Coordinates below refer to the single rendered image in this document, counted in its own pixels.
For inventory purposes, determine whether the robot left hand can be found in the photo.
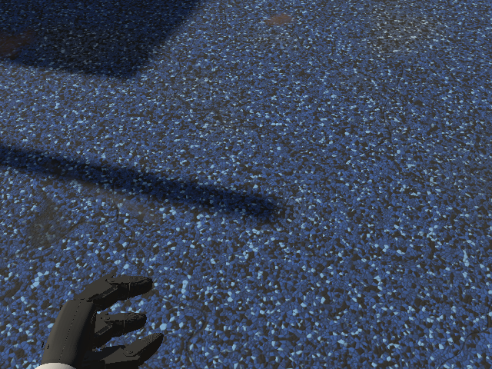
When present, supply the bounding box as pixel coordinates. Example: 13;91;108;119
41;274;164;369

